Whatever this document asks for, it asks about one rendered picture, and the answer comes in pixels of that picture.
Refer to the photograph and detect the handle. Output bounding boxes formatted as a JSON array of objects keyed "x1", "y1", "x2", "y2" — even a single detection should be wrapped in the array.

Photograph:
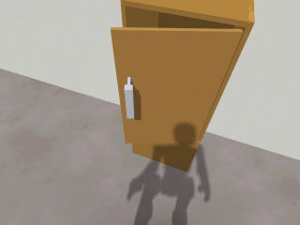
[{"x1": 124, "y1": 77, "x2": 134, "y2": 119}]

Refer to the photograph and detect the cupboard door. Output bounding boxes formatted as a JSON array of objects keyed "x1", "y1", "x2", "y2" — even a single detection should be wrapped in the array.
[{"x1": 111, "y1": 27, "x2": 243, "y2": 143}]

